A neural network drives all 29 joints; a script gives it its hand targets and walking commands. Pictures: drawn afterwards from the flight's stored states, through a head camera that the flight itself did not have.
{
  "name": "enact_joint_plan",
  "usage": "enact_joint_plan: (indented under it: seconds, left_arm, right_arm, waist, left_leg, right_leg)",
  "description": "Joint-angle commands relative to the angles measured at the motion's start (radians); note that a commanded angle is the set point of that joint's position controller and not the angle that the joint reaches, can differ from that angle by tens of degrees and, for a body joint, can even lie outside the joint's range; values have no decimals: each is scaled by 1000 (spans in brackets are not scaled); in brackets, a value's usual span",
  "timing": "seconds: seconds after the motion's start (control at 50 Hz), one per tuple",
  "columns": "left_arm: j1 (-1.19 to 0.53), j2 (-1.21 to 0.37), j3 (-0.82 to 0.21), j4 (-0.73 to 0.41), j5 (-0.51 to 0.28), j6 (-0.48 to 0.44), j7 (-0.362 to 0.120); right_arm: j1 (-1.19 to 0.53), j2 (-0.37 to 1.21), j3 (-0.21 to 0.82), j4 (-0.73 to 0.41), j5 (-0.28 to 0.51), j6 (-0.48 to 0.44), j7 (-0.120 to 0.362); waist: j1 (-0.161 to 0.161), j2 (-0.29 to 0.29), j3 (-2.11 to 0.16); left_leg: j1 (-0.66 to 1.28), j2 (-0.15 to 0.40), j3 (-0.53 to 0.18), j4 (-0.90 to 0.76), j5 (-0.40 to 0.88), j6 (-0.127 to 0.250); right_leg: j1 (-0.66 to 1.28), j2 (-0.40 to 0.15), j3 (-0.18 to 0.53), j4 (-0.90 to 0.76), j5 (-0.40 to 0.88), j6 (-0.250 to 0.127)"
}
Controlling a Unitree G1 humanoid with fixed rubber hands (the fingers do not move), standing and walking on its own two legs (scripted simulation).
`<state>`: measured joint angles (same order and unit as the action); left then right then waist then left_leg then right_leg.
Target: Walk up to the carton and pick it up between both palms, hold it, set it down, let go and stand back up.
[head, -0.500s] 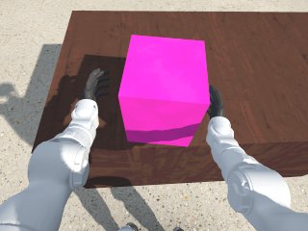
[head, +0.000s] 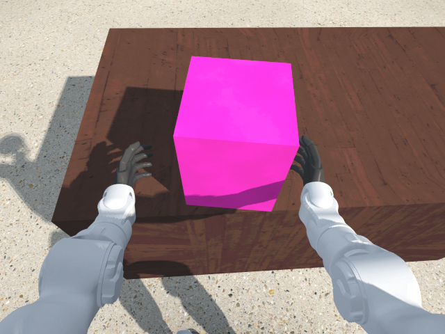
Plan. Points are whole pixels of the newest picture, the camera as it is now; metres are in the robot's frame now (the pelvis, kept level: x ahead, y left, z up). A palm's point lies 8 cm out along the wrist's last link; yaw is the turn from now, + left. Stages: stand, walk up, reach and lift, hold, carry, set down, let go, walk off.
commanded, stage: set down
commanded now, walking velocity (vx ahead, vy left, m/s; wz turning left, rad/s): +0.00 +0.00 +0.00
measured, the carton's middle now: (234, 139) +0.50 -0.01 +0.00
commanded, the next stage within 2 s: none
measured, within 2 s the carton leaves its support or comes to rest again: neither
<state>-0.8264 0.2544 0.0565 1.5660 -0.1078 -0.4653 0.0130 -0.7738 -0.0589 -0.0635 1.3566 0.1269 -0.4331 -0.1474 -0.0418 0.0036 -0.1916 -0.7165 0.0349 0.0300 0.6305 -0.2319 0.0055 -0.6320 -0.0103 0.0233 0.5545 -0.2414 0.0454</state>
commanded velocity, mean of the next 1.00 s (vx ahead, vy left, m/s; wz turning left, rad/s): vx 0.00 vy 0.00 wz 0.00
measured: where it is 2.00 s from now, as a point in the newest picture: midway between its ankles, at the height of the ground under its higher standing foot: outside the picture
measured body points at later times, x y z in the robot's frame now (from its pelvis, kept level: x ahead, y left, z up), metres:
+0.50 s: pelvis -0.01 +0.00 +0.00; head +0.02 +0.02 +0.45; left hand +0.33 +0.22 -0.02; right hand +0.32 -0.18 +0.00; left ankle +0.03 +0.10 -0.72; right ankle +0.00 -0.16 -0.72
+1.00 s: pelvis +0.00 -0.01 +0.02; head +0.02 +0.00 +0.47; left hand +0.26 +0.22 -0.02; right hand +0.25 -0.20 +0.00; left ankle +0.03 +0.10 -0.72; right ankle +0.00 -0.16 -0.72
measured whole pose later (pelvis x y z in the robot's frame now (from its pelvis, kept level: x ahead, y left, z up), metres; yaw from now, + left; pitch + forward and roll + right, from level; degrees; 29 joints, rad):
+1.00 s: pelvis +0.00 -0.01 +0.02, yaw +1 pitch +3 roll -1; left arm -0.02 0.26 0.02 0.72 -0.13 -0.35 -0.07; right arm 0.02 -0.06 0.05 0.66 0.18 -0.44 -0.14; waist -0.03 -0.02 -0.04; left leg -0.35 0.03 0.03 0.50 -0.21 0.00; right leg -0.28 -0.01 0.02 0.46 -0.24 0.04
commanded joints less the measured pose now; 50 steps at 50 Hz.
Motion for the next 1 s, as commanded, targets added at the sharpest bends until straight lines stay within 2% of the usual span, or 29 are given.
enact_joint_plan:
  seconds: [0.0,0.04,0.06,0.08,0.1,0.12,0.16,0.18,0.2,0.22,0.26,0.3,0.34,0.36,0.38,0.4,0.46,0.52,0.6,0.64,0.7,0.72,0.74,0.78,0.82,0.88,0.9,0.94,0.98]
  left_arm:
    - [-195,99,-17,-404,-88,-92,-16]
    - [-217,106,-18,-426,-91,-94,-18]
    - [-106,111,2,-471,-80,-95,-26]
    - [-150,113,-10,-437,-102,-91,-27]
    - [-108,94,-14,-439,-98,-90,-33]
    - [-164,109,-35,-441,-111,-86,-37]
    - [-37,122,-15,-472,-107,-79,-43]
    - [-65,128,-15,-494,-112,-79,-42]
    - [12,112,-25,-569,-103,-79,-45]
    - [60,110,-24,-544,-99,-71,-54]
    - [13,121,-24,-564,-105,-59,-53]
    - [136,116,-1,-568,-84,-40,-67]
    - [83,114,-15,-643,-88,-31,-60]
    - [131,102,-34,-655,-105,-30,-62]
    - [118,123,-22,-672,-101,-24,-59]
    - [163,127,-33,-685,-110,-18,-66]
    - [167,134,-25,-713,-98,-5,-61]
    - [180,143,-52,-774,-112,1,-50]
    - [304,128,-39,-880,-96,20,-51]
    - [379,134,-28,-940,-83,31,-54]
    - [469,128,-16,-941,-86,56,-74]
    - [473,132,-21,-978,-90,63,-79]
    - [534,139,0,-995,-77,65,-87]
    - [541,137,-13,-1011,-103,69,-92]
    - [564,140,-23,-1070,-109,71,-93]
    - [717,164,-1,-1124,-109,69,-96]
    - [661,174,1,-1119,-122,67,-91]
    - [820,156,-5,-1158,-109,68,-102]
    - [828,184,15,-1206,-99,59,-104]
  right_arm:
    - [-128,-163,72,-180,117,-116,3]
    - [-149,-169,70,-211,107,-127,6]
    - [-51,-157,98,-252,126,-144,2]
    - [-127,-162,104,-272,131,-140,8]
    - [-71,-154,105,-262,118,-142,8]
    - [-116,-182,89,-268,124,-135,14]
    - [-8,-163,126,-309,150,-144,15]
    - [-54,-161,118,-341,141,-145,16]
    - [16,-170,124,-409,148,-159,19]
    - [64,-152,137,-398,151,-160,17]
    - [25,-150,132,-453,145,-149,19]
    - [142,-140,127,-432,132,-140,22]
    - [85,-146,108,-488,120,-125,23]
    - [119,-157,104,-497,119,-123,23]
    - [106,-156,97,-520,122,-122,23]
    - [173,-137,109,-543,119,-107,21]
    - [196,-127,106,-532,119,-85,25]
    - [227,-103,97,-540,112,-56,23]
    - [336,-88,96,-608,102,-49,13]
    - [406,-78,103,-641,106,-51,11]
    - [453,-60,130,-696,110,-50,8]
    - [465,-60,126,-725,102,-49,1]
    - [523,-53,140,-762,99,-57,-4]
    - [508,-51,144,-832,91,-51,-9]
    - [541,-51,138,-862,91,-55,-9]
    - [704,-51,139,-937,75,-56,-11]
    - [644,-58,135,-956,81,-48,-12]
    - [819,-34,152,-963,67,-50,-9]
    - [837,-24,181,-989,82,-60,-11]
  waist:
    - [12,92,-614]
    - [8,105,-603]
    - [14,95,-626]
    - [11,82,-588]
    - [2,69,-558]
    - [-8,94,-539]
    - [15,79,-495]
    - [19,83,-507]
    - [10,77,-546]
    - [8,61,-502]
    - [18,61,-517]
    - [27,40,-408]
    - [28,55,-405]
    - [13,26,-377]
    - [24,59,-348]
    - [19,29,-344]
    - [36,66,-267]
    - [30,101,-237]
    - [37,76,-231]
    - [38,98,-208]
    - [66,58,-142]
    - [52,48,-116]
    - [68,60,-122]
    - [65,13,-108]
    - [63,39,-93]
    - [81,21,-88]
    - [88,16,-99]
    - [73,9,-32]
    - [105,35,-60]
  left_leg:
    - [574,-25,-37,61,572,-103]
    - [546,-28,-36,62,566,-100]
    - [583,-28,-42,64,605,-101]
    - [553,-31,-40,60,554,-93]
    - [544,-33,-43,49,528,-93]
    - [536,-24,-51,32,485,-100]
    - [552,-32,-44,36,479,-95]
    - [534,-36,-39,36,474,-95]
    - [585,-32,-48,34,515,-96]
    - [583,-32,-51,26,495,-93]
    - [555,-39,-39,12,430,-86]
    - [555,-26,-52,-23,379,-78]
    - [546,-32,-42,-39,329,-76]
    - [564,-23,-49,-55,308,-73]
    - [539,-34,-36,-56,278,-77]
    - [556,-29,-42,-71,245,-67]
    - [555,-24,-47,-100,177,-65]
    - [528,-26,-50,-122,86,-68]
    - [604,-20,-61,-140,95,-66]
    - [628,-23,-47,-140,176,-68]
    - [650,-29,-34,-151,197,-59]
    - [654,-30,-34,-155,212,-51]
    - [668,-38,-29,-155,235,-55]
    - [652,-45,-20,-155,225,-40]
    - [666,-39,-27,-158,264,-44]
    - [714,-38,-18,-170,288,-41]
    - [702,-40,-12,-158,294,-46]
    - [734,-40,-15,-174,304,-41]
    - [753,-45,-13,-157,372,-52]
  right_leg:
    - [52,83,-108,-39,334,-32]
    - [60,79,-102,-30,345,-29]
    - [105,82,-102,-37,383,-30]
    - [88,74,-96,-35,355,-28]
    - [108,74,-94,-45,344,-31]
    - [88,74,-101,-46,278,-36]
    - [136,72,-94,-48,295,-33]
    - [136,71,-91,-48,291,-31]
    - [175,78,-94,-53,350,-33]
    - [185,72,-89,-62,345,-28]
    - [178,69,-82,-72,278,-31]
    - [213,69,-78,-81,241,-32]
    - [225,72,-79,-82,192,-40]
    - [238,73,-79,-93,180,-38]
    - [237,66,-73,-97,143,-42]
    - [255,63,-68,-105,135,-37]
    - [256,58,-64,-107,66,-48]
    - [257,46,-54,-115,3,-51]
    - [300,48,-48,-126,31,-49]
    - [321,52,-48,-132,86,-48]
    - [358,41,-35,-156,78,-40]
    - [374,45,-35,-162,95,-42]
    - [389,44,-34,-167,111,-43]
    - [393,40,-27,-176,92,-41]
    - [419,42,-27,-170,132,-48]
    - [454,41,-27,-185,152,-46]
    - [437,42,-22,-187,138,-48]
    - [448,39,-18,-201,168,-43]
    - [464,41,-18,-202,210,-51]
